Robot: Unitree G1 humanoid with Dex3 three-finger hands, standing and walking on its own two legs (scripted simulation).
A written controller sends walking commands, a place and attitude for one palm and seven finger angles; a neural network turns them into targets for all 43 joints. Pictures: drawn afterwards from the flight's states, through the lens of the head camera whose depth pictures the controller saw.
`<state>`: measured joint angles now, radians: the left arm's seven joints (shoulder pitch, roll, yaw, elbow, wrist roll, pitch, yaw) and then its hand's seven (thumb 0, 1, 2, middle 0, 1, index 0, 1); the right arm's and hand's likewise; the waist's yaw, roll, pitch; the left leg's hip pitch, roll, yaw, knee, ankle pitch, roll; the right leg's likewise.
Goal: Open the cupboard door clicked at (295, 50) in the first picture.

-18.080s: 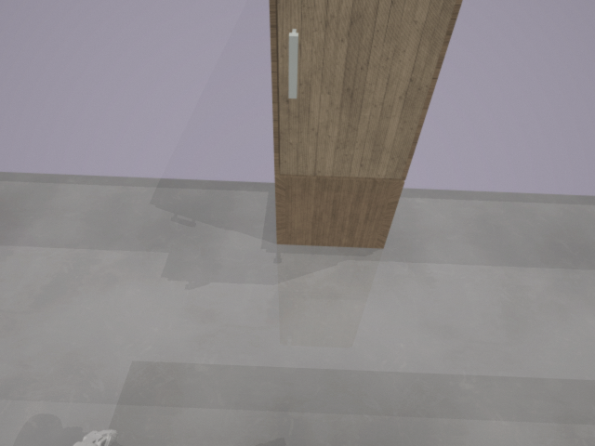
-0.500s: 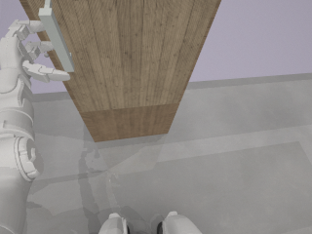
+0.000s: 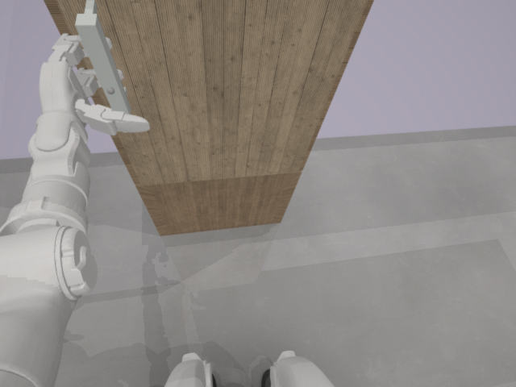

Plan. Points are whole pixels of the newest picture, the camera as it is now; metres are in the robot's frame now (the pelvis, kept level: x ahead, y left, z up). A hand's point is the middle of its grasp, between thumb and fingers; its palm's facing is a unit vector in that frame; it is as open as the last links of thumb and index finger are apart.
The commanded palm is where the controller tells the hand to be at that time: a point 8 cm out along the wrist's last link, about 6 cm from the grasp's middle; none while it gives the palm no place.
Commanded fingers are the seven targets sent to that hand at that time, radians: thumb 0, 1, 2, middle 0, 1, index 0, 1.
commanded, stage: slide the fingers in behind the handle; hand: left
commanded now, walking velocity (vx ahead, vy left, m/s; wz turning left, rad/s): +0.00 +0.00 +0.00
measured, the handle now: (108, 64) +0.58 +0.18 +0.11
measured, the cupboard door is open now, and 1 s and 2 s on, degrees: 0 0 13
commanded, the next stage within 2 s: close the thumb around the handle in 0.46 s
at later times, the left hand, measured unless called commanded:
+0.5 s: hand (122, 89) +0.53 +0.15 +0.11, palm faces +0.06 -1.00 +0.00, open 13.9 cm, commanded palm +0.51 +0.20 +0.11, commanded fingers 0.00 -0.50 0.30 -0.30 -1.20 -0.30 -1.20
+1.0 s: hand (120, 90) +0.53 +0.16 +0.11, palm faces +0.05 -1.00 +0.01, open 8.7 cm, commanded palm +0.51 +0.20 +0.11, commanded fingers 0.00 0.79 0.85 -0.39 -1.34 -0.39 -1.34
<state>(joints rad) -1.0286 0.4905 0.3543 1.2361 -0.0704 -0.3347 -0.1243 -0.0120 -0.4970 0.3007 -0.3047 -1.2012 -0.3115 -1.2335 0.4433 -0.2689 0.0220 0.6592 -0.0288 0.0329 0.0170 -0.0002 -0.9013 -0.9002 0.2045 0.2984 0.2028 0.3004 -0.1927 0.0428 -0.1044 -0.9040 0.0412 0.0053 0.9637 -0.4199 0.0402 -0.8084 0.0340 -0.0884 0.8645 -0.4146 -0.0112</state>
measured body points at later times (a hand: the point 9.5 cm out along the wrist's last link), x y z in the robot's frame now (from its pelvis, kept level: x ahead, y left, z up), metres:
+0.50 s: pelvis +0.00 -0.01 +0.00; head +0.12 +0.00 +0.44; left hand +0.52 +0.21 +0.11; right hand -0.04 -0.27 -0.11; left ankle +0.01 +0.09 -0.68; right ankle -0.01 -0.12 -0.68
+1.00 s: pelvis +0.00 -0.01 +0.00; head +0.11 +0.01 +0.44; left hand +0.52 +0.21 +0.11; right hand -0.02 -0.28 -0.11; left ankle +0.01 +0.09 -0.68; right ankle -0.01 -0.12 -0.68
